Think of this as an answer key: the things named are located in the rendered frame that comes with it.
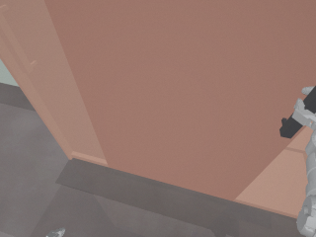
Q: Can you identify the robot left hand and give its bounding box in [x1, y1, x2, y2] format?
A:
[46, 227, 65, 237]

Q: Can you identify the robot right upper arm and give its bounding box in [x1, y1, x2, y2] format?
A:
[296, 195, 316, 237]

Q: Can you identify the handle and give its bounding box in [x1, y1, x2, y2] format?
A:
[0, 11, 34, 74]
[279, 86, 316, 138]

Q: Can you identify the wardrobe door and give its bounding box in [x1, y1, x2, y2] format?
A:
[44, 0, 316, 201]
[0, 0, 106, 160]

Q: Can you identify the robot right hand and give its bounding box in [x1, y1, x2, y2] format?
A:
[292, 86, 316, 130]

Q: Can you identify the right robot forearm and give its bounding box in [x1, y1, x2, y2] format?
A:
[305, 128, 316, 197]

